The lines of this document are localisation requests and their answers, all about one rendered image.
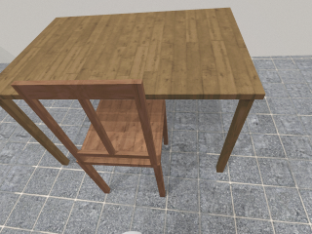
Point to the table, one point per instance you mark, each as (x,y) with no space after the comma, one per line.
(183,54)

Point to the chair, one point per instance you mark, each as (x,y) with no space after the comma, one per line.
(127,130)

